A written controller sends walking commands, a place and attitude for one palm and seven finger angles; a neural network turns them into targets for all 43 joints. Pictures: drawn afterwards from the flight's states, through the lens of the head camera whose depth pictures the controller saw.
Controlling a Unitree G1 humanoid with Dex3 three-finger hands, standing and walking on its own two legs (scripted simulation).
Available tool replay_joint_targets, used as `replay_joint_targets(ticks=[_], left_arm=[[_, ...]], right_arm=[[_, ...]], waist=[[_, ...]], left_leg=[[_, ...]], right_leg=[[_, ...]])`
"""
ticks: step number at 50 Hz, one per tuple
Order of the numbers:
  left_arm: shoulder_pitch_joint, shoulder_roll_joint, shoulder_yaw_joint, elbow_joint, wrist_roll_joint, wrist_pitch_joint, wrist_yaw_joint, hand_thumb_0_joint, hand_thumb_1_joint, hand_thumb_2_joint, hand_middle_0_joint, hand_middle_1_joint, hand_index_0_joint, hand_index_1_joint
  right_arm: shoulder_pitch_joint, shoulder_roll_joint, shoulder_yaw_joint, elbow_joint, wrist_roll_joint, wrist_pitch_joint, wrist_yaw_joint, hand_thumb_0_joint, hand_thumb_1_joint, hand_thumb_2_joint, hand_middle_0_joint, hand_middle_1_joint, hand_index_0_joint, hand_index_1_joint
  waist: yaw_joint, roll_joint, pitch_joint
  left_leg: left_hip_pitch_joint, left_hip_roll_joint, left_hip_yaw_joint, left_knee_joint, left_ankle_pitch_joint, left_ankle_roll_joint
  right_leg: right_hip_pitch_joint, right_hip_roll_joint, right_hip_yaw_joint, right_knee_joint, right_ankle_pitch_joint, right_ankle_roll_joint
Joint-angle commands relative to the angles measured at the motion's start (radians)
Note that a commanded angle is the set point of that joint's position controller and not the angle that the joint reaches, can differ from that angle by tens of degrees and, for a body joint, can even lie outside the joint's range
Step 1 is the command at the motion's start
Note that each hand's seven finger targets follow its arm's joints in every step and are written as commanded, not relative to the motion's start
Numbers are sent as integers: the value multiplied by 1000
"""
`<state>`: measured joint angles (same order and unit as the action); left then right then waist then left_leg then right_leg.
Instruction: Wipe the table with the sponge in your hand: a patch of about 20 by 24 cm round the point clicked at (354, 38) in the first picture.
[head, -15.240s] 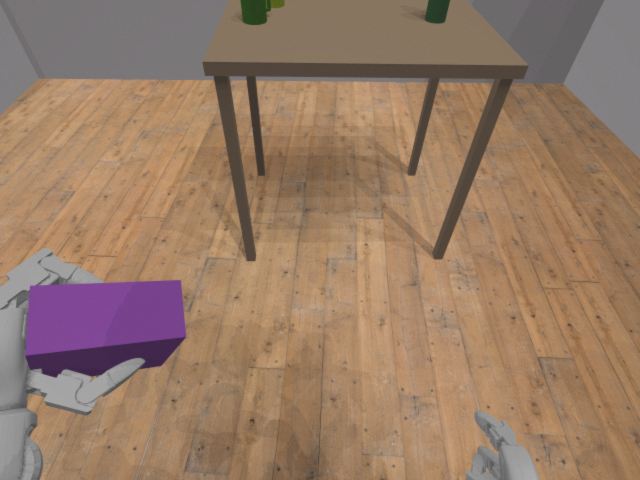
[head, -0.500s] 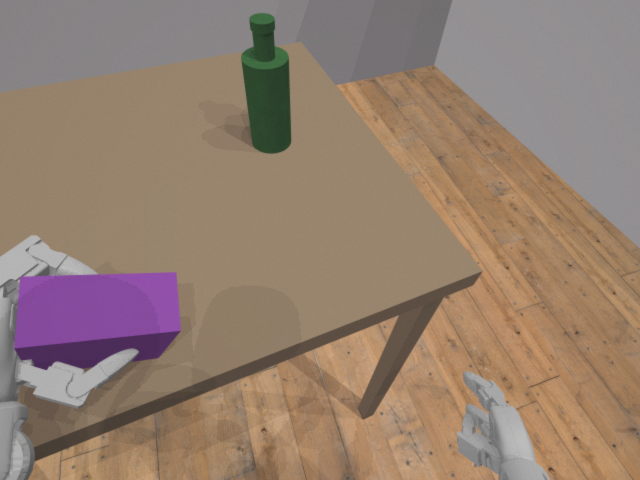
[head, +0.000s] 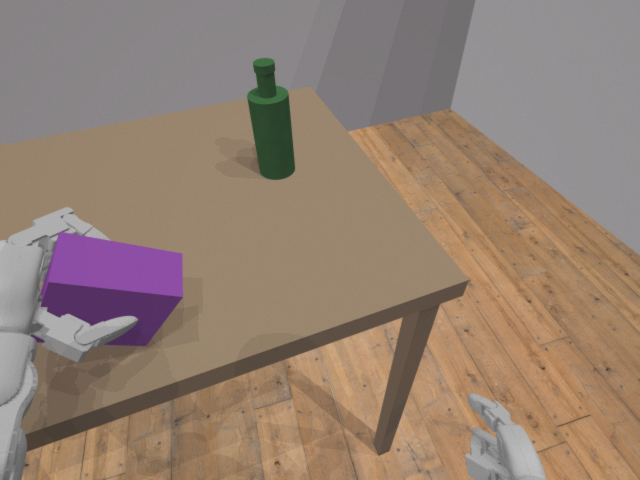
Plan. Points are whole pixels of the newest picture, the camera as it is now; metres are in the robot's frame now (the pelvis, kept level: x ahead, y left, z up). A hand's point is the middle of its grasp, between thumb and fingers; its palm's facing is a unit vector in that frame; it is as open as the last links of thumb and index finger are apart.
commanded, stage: turn the palm down, sponge in hand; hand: left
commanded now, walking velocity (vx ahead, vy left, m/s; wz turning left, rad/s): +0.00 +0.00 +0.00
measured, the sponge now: (126, 298) +0.25 +0.24 +0.14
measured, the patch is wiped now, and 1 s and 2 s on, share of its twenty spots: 0.00 0.00 0.00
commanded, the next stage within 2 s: move the sponge above the wiping area in 1.96 s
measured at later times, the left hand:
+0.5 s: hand (125, 307) +0.23 +0.22 +0.17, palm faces +0.23 -0.52 -0.82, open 9.8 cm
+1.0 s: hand (66, 270) +0.23 +0.25 +0.22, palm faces +0.33 -0.28 -0.90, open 9.8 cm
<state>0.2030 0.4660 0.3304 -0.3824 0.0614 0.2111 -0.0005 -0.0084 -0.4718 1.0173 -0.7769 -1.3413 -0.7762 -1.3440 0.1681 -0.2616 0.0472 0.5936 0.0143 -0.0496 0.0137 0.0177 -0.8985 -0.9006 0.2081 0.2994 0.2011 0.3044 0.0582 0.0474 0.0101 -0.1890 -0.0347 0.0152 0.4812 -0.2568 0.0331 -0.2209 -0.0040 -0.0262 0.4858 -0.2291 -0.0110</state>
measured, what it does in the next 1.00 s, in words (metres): stands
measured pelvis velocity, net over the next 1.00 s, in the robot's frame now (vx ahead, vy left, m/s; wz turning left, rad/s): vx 0.00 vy -0.01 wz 0.01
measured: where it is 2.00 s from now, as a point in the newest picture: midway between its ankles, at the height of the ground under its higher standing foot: outside the picture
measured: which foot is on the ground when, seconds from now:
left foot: down 0.00-1.00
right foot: down 0.00-1.00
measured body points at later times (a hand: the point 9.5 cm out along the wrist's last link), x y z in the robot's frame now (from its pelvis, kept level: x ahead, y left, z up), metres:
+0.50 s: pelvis +0.00 -0.05 -0.01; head -0.01 -0.08 +0.44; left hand +0.21 +0.24 +0.21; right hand +0.21 -0.28 -0.09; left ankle +0.00 +0.10 -0.74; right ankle +0.02 -0.11 -0.74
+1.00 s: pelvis +0.00 -0.01 +0.00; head -0.01 -0.04 +0.45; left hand +0.21 +0.27 +0.27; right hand +0.26 -0.19 -0.06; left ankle +0.00 +0.10 -0.74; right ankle +0.02 -0.11 -0.74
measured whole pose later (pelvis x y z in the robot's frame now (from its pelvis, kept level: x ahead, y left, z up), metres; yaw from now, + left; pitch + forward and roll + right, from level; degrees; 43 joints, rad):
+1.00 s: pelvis +0.00 -0.01 +0.00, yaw +1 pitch -2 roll +0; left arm 0.15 0.71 0.16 -0.59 0.45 0.35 -0.03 0.00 -0.47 1.02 -0.78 -1.34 -0.78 -1.34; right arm 0.06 -0.25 0.06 0.58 0.05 -0.03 -0.10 0.02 -0.90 -0.90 0.20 0.30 0.20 0.30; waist 0.14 0.08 0.00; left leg -0.19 -0.02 0.00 0.51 -0.27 0.02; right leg -0.21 0.00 -0.04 0.49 -0.24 -0.02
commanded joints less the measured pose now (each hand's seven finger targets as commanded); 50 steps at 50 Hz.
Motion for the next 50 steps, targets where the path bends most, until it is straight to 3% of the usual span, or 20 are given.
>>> replay_joint_targets(ticks=[1,3,5,8,9,13,16,19,22,23,24,28,30,34,37,38,41,44,48,50], left_arm=[[-6,322,162,-348,75,-74,25,0,100,1300,-1200,-1600,-1200,-1600],[-85,430,299,-412,23,-146,74,0,100,1300,-1200,-1600,-1200,-1600],[-115,344,258,-257,0,-194,115,0,100,1300,-1200,-1600,-1200,-1600],[-160,371,245,-127,26,-147,125,0,100,1300,-1200,-1600,-1200,-1600],[-167,333,185,-97,32,-115,113,0,100,1300,-1200,-1600,-1200,-1600],[-230,383,84,1,83,51,24,0,100,1300,-1200,-1600,-1200,-1600],[-306,414,38,-61,127,32,-43,0,100,1300,-1200,-1600,-1200,-1600],[-364,485,95,-207,160,-68,-49,0,100,1300,-1200,-1600,-1200,-1600],[-214,541,213,-267,171,-149,-2,0,100,1300,-1200,-1600,-1200,-1600],[-168,586,277,-282,174,-144,27,0,100,1300,-1200,-1600,-1200,-1600],[-177,550,266,-299,178,-141,58,0,100,1300,-1200,-1600,-1200,-1600],[-102,495,255,-167,179,-11,133,0,100,1300,-1200,-1600,-1200,-1600],[-99,465,192,-145,191,80,122,0,100,1300,-1200,-1600,-1200,-1600],[-136,481,119,-123,241,186,19,0,100,1300,-1200,-1600,-1200,-1600],[-198,484,50,-246,281,184,-65,0,100,1300,-1200,-1600,-1200,-1600],[-237,457,21,-306,293,174,-81,0,100,1300,-1200,-1600,-1200,-1600],[-237,500,50,-418,354,98,-74,0,100,1300,-1200,-1600,-1200,-1600],[-291,562,126,-469,418,85,-10,0,100,1300,-1200,-1600,-1200,-1600],[-309,534,154,-266,444,177,65,0,100,1300,-1200,-1600,-1200,-1600],[-375,499,94,-215,446,216,64,0,100,1300,-1200,-1600,-1200,-1600]], right_arm=[[-172,-109,-45,-222,-4,-33,-33,0,-900,-900,200,300,200,300],[-206,-92,-38,-225,3,-46,-56,0,-900,-900,200,300,200,300],[-150,-71,-48,-164,-4,-57,-72,0,-900,-900,200,300,200,300],[-149,-100,-55,-123,16,-52,-74,0,-900,-900,200,300,200,300],[-139,-104,-60,-116,10,-48,-80,0,-900,-900,200,300,200,300],[-222,-122,-40,-145,46,-35,-102,0,-900,-900,200,300,200,300],[-211,-124,-49,-156,41,-40,-119,0,-900,-900,200,300,200,300],[-222,-99,-50,-184,33,-61,-123,0,-900,-900,200,300,200,300],[-177,-85,-64,-176,17,-61,-124,0,-900,-900,200,300,200,300],[-196,-80,-57,-187,26,-70,-116,0,-900,-900,200,300,200,300],[-168,-73,-62,-178,16,-62,-113,0,-900,-900,200,300,200,300],[-181,-101,-71,-164,45,-23,-94,0,-900,-900,200,300,200,300],[-154,-123,-79,-163,40,3,-99,0,-900,-900,200,300,200,300],[-202,-141,-52,-189,56,8,-112,0,-900,-900,200,300,200,300],[-243,-128,-38,-218,59,-8,-127,0,-900,-900,200,300,200,300],[-303,-105,-19,-243,72,-28,-124,0,-900,-900,200,300,200,300],[-232,-105,-30,-230,42,-42,-135,0,-900,-900,200,300,200,300],[-239,-91,-18,-217,27,-55,-132,0,-900,-900,200,300,200,300],[-303,-87,-14,-162,42,-32,-107,0,-900,-900,200,300,200,300],[-269,-105,-24,-142,40,-4,-100,0,-900,-900,200,300,200,300]], waist=[[29,-61,-126],[45,-46,-190],[33,-14,-144],[20,132,-86],[16,111,-90],[-3,12,-38],[-6,-92,-53],[21,-67,-147],[55,-39,-210],[78,23,-228],[73,31,-250],[75,80,-186],[65,20,-162],[51,-82,-132],[45,-52,-184],[46,4,-197],[55,19,-253],[82,93,-281],[106,147,-193],[87,107,-172]], left_leg=[[-52,44,-45,-103,121,-8],[-29,35,-41,-97,28,-10],[-37,34,-32,-81,21,-17],[-60,24,-12,-59,-22,-21],[-76,28,-5,-48,-9,-21],[-119,26,12,15,-45,-21],[-139,37,-20,58,-53,-19],[-130,33,-42,95,-16,-20],[-121,33,-46,113,55,-27],[-110,28,-40,110,79,-31],[-131,36,-46,117,111,-39],[-116,37,-23,83,187,-36],[-112,50,-15,57,222,-28],[-93,48,-14,18,220,-2],[-32,41,-20,9,226,13],[0,36,-21,7,226,11],[42,39,-42,-12,263,12],[42,37,-52,-33,286,-5],[-1,44,-60,-68,295,-42],[0,57,-53,-85,294,-47]], right_leg=[[37,24,-55,-42,18,-13],[42,29,-26,-53,-73,-7],[26,23,-21,-71,-85,-6],[-1,0,10,-92,-103,-11],[16,-21,20,-105,-94,-7],[14,-73,147,-174,-266,15],[25,-117,206,-183,-324,45],[46,-130,231,-154,-322,35],[84,-129,222,-96,-135,27],[93,-116,228,-88,-133,7],[120,-134,213,-58,-22,11],[115,-91,167,-12,207,3],[120,-77,94,7,280,17],[78,-45,38,-17,210,27],[69,-38,30,-18,194,30],[59,-28,39,-25,167,19],[63,-21,11,-24,171,10],[95,-17,8,-27,134,-15],[113,-4,30,-55,118,-40],[110,-13,4,-68,126,-29]])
